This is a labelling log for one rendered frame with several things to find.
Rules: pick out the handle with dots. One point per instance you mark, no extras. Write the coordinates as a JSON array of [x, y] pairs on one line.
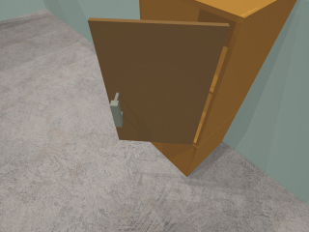
[[117, 114]]

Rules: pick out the cupboard door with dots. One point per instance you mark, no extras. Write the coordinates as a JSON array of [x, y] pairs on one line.
[[162, 70]]

